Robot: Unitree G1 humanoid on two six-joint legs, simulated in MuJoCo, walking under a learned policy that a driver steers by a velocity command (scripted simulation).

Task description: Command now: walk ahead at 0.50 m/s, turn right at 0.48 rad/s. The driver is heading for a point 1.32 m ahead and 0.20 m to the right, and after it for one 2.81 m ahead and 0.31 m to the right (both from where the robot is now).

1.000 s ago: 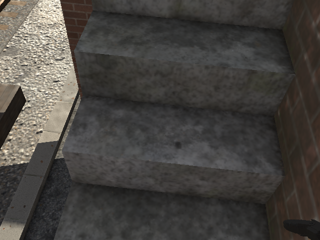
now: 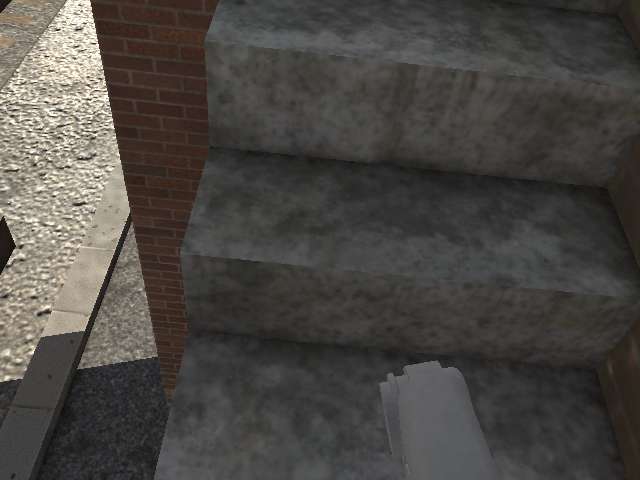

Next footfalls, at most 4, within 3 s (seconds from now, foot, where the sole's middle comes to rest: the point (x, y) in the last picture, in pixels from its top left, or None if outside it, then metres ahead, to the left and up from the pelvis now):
0.20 right None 0.17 -0.08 -0.58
0.42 left None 0.26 0.14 -0.58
0.92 right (387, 413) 0.49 -0.12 -0.39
1.44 left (344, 208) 0.74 -0.04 -0.19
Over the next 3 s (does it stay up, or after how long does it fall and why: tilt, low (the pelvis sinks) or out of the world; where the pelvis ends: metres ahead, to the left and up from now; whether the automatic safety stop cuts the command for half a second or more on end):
stays up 1.05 -0.28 0.85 its command is cut before an obstacle after 1.7 s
